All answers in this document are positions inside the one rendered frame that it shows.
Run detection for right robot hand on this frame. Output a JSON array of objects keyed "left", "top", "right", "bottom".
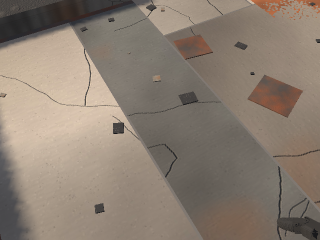
[{"left": 277, "top": 216, "right": 320, "bottom": 240}]

